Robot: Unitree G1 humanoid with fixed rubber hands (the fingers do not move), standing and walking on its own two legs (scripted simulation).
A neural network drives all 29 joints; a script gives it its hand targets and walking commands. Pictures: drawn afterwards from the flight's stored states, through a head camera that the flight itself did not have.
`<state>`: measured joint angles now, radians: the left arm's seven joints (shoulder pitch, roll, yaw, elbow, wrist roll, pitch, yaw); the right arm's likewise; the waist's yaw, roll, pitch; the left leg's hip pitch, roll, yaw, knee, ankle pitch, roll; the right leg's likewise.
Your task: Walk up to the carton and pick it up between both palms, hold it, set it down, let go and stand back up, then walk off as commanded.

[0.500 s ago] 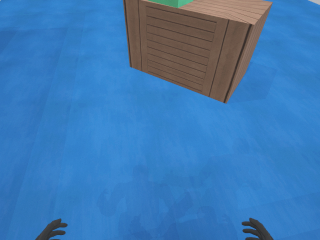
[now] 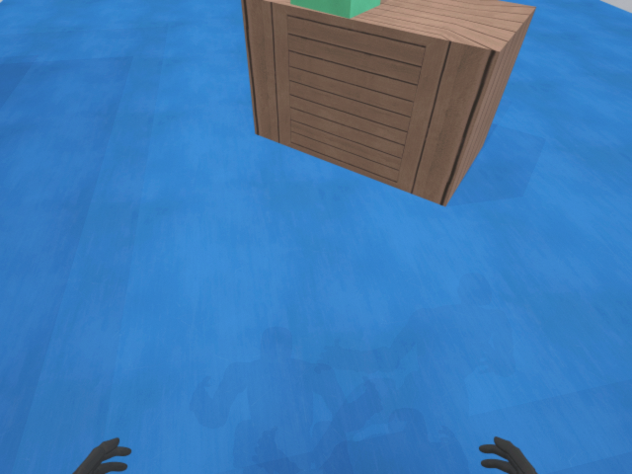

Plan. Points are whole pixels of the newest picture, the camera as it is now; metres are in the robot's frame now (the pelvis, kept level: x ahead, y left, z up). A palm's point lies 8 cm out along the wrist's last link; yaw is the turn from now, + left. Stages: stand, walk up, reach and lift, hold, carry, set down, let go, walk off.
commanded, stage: stand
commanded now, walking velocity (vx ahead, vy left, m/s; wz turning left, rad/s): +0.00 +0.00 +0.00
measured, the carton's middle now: out of the picture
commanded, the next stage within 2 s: none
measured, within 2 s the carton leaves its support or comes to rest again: neither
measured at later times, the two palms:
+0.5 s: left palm out of the picture +0.12 +0.29 -0.08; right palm out of the picture +0.13 -0.27 -0.08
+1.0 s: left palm out of the picture +0.12 +0.30 -0.08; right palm out of the picture +0.12 -0.27 -0.08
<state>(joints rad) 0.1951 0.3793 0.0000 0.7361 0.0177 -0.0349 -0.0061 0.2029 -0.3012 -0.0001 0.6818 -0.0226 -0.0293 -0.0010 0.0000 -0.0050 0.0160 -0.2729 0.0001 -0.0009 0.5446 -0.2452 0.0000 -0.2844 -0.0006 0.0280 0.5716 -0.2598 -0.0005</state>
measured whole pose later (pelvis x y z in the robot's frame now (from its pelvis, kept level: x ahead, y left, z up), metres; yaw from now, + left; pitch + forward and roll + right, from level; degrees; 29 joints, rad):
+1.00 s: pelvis +0.00 +0.00 +0.01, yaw +0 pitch -2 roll +0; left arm 0.19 0.38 0.00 0.83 0.02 -0.03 -0.01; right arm 0.20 -0.30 0.00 0.76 -0.02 -0.03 0.00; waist 0.00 -0.01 0.02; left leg -0.22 0.00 0.00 0.46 -0.20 0.00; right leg -0.24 0.00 0.03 0.49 -0.22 0.00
